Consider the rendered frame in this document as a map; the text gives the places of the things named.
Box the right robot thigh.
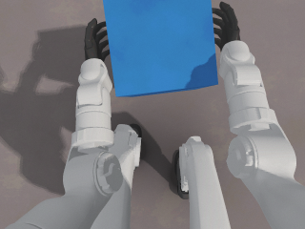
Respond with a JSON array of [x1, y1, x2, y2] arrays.
[[179, 141, 231, 229]]

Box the carton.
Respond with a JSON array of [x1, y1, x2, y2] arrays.
[[103, 0, 218, 97]]

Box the left robot foot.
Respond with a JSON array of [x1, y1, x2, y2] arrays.
[[129, 123, 142, 170]]

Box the robot left hand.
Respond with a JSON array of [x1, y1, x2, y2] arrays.
[[84, 18, 110, 62]]

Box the left robot upper arm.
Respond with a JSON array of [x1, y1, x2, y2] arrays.
[[5, 151, 124, 229]]

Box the robot left forearm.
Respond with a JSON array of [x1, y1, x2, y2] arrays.
[[63, 58, 114, 183]]

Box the right robot upper arm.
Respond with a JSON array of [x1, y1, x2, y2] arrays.
[[226, 134, 305, 229]]

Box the robot right forearm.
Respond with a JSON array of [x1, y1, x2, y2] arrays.
[[218, 40, 296, 166]]

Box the robot right hand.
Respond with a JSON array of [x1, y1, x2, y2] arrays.
[[212, 1, 241, 52]]

